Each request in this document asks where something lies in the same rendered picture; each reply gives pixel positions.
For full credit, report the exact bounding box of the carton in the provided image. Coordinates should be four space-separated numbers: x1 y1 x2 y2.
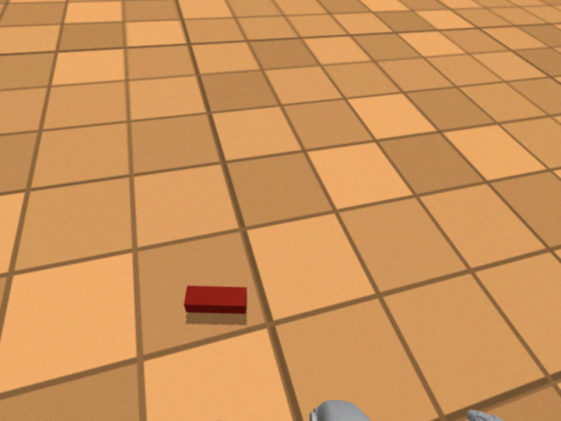
184 286 247 314

